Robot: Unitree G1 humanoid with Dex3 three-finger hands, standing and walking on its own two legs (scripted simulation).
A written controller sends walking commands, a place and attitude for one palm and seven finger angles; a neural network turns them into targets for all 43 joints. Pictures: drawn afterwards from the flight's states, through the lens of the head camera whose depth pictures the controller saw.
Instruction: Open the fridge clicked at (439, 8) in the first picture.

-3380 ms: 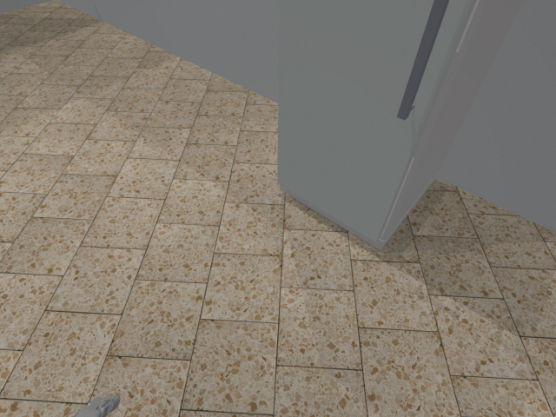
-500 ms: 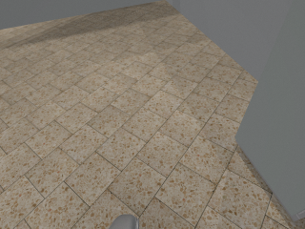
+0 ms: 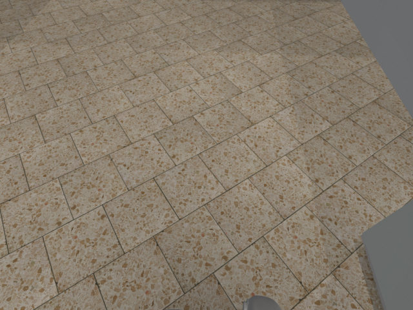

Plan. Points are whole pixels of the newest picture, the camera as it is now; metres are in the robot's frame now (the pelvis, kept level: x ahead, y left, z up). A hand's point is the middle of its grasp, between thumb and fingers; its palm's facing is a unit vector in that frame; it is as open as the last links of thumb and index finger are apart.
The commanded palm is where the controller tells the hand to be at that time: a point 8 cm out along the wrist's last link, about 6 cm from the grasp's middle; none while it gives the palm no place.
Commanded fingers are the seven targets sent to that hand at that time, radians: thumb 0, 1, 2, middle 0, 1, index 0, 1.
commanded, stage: walk to a spot facing it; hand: right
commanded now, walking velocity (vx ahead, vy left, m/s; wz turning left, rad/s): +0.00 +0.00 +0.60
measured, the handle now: out of the picture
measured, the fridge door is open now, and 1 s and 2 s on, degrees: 0 0 0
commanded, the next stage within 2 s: turn to face it in 1.86 s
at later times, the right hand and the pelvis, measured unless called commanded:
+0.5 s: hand (343, 290) +0.20 -0.29 -0.16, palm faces -0.21 +0.95 -0.21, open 7.4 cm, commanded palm none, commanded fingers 0.00 -0.90 -0.90 0.20 0.30 0.20 0.30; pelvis +0.07 -0.10 +0.02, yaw +18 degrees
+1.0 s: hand (277, 250) +0.27 -0.15 -0.13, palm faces -0.55 +0.79 -0.28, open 7.4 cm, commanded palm none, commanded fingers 0.00 -0.90 -0.90 0.20 0.30 0.20 0.30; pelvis +0.06 -0.04 +0.01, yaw +36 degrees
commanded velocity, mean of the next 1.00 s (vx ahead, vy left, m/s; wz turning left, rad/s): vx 0.06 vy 0.00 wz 0.60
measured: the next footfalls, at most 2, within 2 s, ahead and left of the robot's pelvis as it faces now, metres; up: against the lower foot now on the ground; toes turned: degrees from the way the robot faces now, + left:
right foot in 0.30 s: +0.13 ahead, -0.19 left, +0.00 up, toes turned +6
left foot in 0.82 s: +0.05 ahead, +0.04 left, +0.00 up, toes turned +37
